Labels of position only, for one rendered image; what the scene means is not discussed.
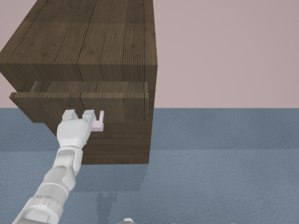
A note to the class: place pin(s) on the robot left shin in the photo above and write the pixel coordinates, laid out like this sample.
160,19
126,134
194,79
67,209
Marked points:
128,219

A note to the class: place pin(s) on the cabinet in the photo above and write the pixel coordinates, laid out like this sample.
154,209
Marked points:
89,41

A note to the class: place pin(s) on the handle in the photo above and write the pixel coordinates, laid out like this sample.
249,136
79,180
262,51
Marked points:
97,126

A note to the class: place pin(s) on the drawer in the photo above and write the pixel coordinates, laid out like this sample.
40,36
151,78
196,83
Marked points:
122,102

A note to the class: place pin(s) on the robot left hand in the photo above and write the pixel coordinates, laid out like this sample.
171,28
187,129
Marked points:
73,131

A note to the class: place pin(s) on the left robot forearm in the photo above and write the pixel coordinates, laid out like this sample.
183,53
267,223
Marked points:
47,203

